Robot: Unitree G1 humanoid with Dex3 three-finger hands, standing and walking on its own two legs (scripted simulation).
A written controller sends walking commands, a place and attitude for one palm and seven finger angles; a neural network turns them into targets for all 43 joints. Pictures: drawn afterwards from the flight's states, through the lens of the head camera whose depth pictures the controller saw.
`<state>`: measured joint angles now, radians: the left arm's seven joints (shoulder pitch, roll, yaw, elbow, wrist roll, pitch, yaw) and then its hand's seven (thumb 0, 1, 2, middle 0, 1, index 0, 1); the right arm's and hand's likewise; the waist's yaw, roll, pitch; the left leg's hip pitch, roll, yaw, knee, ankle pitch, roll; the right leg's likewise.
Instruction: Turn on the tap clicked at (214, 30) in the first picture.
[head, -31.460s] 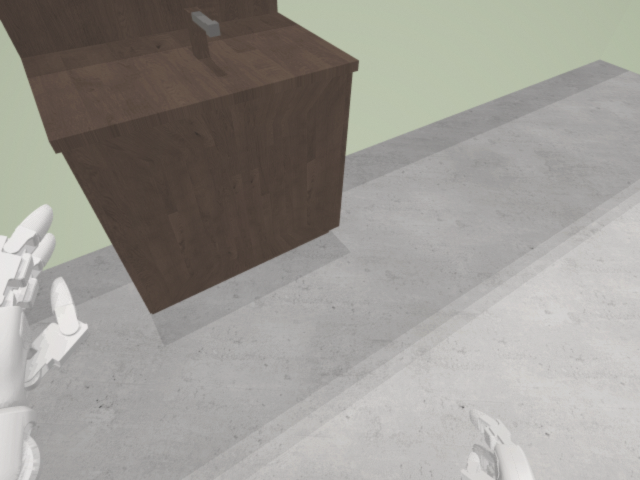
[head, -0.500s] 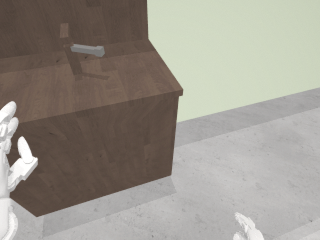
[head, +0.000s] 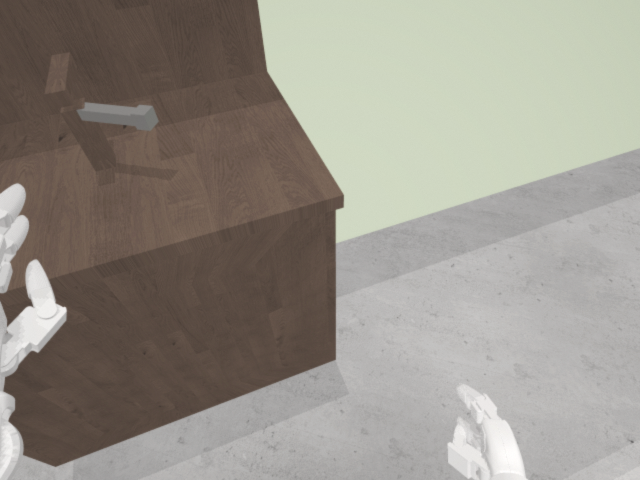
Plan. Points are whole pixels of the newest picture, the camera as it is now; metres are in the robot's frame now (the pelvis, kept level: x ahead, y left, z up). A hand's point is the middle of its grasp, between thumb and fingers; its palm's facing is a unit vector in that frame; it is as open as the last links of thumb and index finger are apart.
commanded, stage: take the last steps up to it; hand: left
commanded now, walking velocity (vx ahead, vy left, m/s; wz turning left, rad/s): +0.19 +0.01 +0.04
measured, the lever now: (144, 117) +0.60 +0.31 +0.14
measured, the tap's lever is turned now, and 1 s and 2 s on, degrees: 57 57 57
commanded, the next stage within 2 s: come to a stop and stand still in 0.18 s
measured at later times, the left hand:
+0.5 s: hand (148, 228) +0.32 +0.19 +0.19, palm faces +0.39 -0.79 -0.47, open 7.4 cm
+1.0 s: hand (87, 182) +0.34 +0.25 +0.23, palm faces +0.53 -0.71 -0.46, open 7.4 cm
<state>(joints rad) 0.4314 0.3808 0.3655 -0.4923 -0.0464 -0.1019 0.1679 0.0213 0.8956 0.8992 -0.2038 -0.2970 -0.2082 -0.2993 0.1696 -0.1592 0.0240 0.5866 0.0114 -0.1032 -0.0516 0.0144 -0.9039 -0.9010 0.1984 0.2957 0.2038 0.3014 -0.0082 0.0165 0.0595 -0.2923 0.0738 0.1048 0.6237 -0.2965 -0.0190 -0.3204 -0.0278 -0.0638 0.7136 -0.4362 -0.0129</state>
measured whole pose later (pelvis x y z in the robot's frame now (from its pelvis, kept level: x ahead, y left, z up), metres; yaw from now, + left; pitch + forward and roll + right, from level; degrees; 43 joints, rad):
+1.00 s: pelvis +0.10 -0.04 +0.01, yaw +1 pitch +1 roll +0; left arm 0.26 0.48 0.49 -0.34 -0.07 -0.22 0.14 0.02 0.89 0.90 -0.21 -0.30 -0.21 -0.30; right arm 0.16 -0.23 0.03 0.55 0.02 -0.10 0.00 0.01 -0.90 -0.90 0.20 0.30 0.20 0.30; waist 0.03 0.04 0.05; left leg -0.35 0.02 0.04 0.62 -0.25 0.00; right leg -0.22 0.07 -0.06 0.52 -0.32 -0.08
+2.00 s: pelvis +0.09 +0.03 +0.02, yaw -1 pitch +0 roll -2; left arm 0.44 0.34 0.34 -0.46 -0.04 -0.16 0.12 0.02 0.89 0.90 -0.20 -0.30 -0.21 -0.30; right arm 0.18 -0.22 0.03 0.57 -0.02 -0.07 -0.04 0.02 -0.90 -0.90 0.20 0.30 0.21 0.30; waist 0.02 0.01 0.02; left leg -0.25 -0.05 0.04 0.41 -0.17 0.08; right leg -0.15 0.01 0.00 0.36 -0.21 0.01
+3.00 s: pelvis +0.22 +0.04 -0.01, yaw -2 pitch -4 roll +2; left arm 0.37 0.37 0.40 -0.51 -0.07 -0.20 0.14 0.02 0.89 0.90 -0.20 -0.30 -0.21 -0.30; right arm 0.12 -0.22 -0.03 0.60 0.02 -0.06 -0.02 0.02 -0.90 -0.90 0.20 0.30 0.20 0.30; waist 0.02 -0.03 0.15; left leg -0.38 0.00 0.08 0.70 -0.24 0.04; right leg -0.20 -0.04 0.04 1.00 -0.52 0.00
